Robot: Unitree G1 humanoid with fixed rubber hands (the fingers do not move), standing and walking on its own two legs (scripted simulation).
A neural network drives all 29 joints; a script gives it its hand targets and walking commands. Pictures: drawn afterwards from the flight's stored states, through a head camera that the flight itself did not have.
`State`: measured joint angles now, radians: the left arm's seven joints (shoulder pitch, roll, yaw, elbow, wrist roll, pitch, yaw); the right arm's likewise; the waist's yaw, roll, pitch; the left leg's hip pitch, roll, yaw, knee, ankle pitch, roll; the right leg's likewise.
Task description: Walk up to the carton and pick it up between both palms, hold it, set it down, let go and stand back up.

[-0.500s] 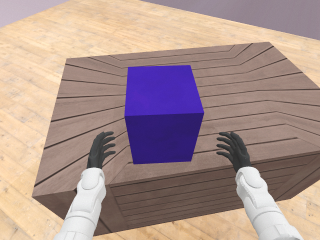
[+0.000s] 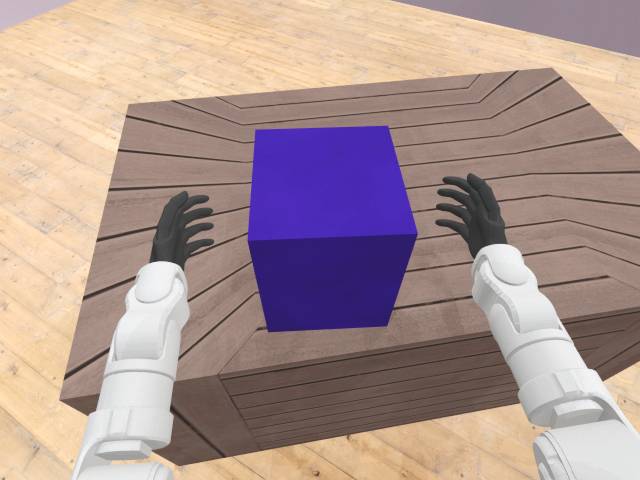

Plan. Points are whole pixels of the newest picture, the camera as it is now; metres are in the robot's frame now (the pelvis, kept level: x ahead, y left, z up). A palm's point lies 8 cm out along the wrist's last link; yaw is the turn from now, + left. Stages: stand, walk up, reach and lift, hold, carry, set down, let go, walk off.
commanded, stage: reach and lift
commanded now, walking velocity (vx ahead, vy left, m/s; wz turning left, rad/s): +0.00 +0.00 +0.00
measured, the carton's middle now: (325, 233) +0.46 +0.02 -0.01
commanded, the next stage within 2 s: none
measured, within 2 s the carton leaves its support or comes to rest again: neither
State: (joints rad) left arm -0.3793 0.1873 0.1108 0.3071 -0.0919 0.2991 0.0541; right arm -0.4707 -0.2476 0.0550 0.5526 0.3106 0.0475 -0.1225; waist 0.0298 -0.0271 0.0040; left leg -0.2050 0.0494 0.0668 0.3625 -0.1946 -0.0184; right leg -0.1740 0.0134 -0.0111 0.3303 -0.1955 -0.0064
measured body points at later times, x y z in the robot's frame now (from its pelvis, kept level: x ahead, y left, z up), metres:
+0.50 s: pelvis +0.00 -0.01 +0.00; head +0.05 +0.00 +0.44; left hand +0.43 +0.21 +0.12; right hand +0.46 -0.18 +0.14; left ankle -0.01 +0.13 -0.75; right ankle -0.02 -0.11 -0.75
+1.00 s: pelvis +0.00 -0.01 -0.01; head +0.06 +0.01 +0.44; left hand +0.42 +0.23 +0.05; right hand +0.46 -0.16 +0.07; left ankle -0.01 +0.13 -0.75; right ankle -0.02 -0.11 -0.75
